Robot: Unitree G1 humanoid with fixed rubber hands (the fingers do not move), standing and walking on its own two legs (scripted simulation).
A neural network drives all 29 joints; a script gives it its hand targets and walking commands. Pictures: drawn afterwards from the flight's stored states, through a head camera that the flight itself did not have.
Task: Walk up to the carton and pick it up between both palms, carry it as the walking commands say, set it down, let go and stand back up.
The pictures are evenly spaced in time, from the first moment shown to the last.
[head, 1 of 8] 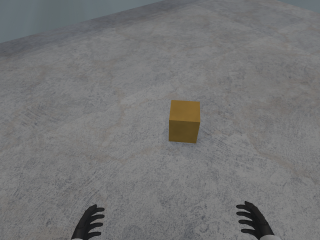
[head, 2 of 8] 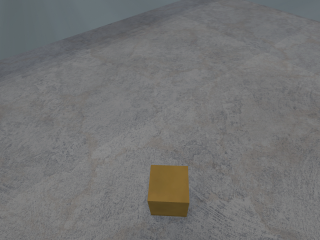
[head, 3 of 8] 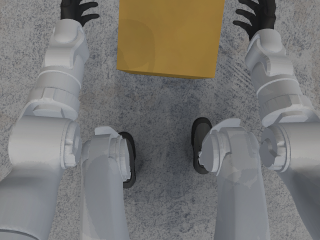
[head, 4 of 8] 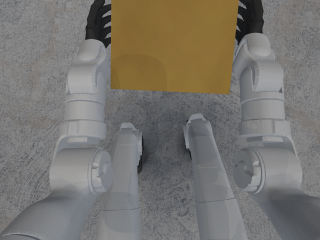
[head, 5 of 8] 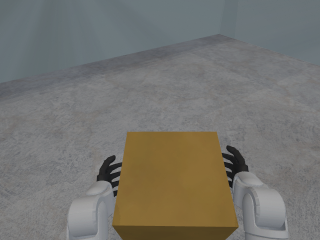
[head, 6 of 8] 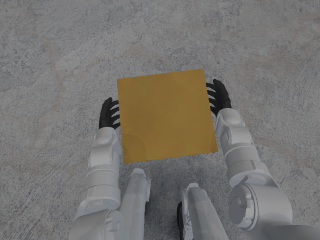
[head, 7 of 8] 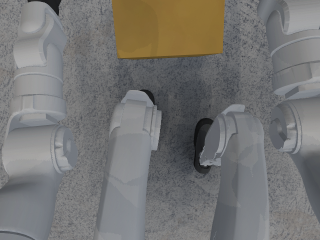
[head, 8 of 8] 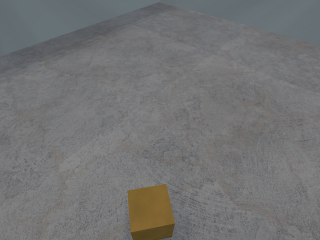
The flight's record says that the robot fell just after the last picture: no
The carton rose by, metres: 0.68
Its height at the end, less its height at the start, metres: +0.00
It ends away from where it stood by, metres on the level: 0.15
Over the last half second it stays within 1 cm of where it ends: yes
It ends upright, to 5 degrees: yes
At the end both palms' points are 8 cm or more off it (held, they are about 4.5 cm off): yes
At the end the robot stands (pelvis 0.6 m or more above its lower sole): yes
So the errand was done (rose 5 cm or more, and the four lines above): yes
